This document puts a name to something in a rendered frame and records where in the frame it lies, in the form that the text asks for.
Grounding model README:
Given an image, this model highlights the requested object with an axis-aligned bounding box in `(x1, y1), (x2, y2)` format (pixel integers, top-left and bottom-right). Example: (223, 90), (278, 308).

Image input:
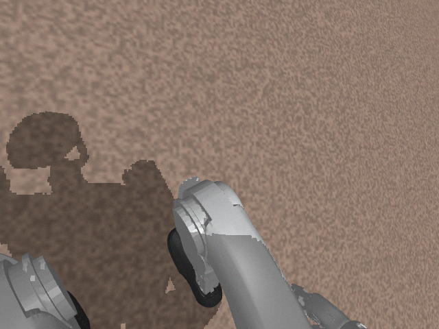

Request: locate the right robot foot
(167, 228), (222, 308)

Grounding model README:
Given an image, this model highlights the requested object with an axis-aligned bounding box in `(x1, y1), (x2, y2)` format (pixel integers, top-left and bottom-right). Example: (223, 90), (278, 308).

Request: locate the left robot foot
(67, 291), (91, 329)

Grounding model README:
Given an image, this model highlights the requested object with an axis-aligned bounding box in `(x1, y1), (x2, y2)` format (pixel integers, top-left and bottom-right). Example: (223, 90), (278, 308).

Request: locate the right robot hand
(290, 283), (350, 329)

